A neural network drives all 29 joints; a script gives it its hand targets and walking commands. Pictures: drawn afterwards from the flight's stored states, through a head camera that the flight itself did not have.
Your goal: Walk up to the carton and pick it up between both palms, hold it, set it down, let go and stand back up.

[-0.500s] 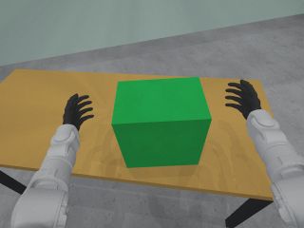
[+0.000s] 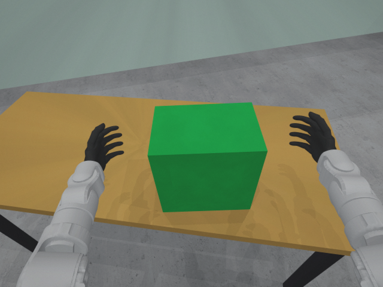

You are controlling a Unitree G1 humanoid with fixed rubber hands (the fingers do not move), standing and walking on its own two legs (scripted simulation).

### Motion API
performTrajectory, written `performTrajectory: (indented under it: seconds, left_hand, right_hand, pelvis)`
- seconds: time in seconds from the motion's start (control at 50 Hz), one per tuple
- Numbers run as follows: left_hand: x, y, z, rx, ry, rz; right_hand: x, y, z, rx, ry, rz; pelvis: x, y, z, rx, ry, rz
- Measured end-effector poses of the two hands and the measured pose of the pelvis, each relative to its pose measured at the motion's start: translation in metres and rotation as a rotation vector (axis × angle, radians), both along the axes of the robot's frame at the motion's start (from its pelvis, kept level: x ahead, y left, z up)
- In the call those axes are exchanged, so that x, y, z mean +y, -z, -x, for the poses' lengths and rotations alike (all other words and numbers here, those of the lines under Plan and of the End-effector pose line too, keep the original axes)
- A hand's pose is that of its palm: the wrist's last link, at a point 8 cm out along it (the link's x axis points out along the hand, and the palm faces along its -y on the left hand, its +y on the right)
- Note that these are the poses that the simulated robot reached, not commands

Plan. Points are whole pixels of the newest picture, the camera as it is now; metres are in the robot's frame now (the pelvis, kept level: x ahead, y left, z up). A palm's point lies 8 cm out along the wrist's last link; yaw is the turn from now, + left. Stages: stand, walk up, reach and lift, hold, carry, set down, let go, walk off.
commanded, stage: set down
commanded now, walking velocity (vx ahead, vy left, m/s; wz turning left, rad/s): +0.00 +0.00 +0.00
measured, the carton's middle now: (204, 160) +0.45 +0.02 -0.01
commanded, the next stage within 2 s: none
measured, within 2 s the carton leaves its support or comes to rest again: neither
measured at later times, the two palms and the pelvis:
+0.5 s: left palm (100, 187) +0.32 +0.24 +0.06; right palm (327, 179) +0.34 -0.24 +0.06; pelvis +0.00 +0.00 +0.00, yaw +1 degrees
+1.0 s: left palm (98, 246) +0.22 +0.24 -0.02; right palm (338, 250) +0.22 -0.25 -0.01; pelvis +0.01 -0.01 -0.01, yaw -2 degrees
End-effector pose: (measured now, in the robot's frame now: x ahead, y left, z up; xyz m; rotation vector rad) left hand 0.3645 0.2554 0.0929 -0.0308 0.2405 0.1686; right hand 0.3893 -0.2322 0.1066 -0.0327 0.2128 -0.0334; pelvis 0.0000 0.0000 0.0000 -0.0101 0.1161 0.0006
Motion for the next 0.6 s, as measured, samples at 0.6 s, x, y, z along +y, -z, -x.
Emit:
performTrajectory:
  seconds: [0.6]
  left_hand:
    - [-0.013, 0.038, 0.059, 0.015, -0.022, 0.005]
  right_hand:
    - [-0.010, 0.044, 0.056, 0.012, -0.016, 0.004]
  pelvis:
    - [-0.007, 0.000, -0.002, -0.061, -0.013, -0.002]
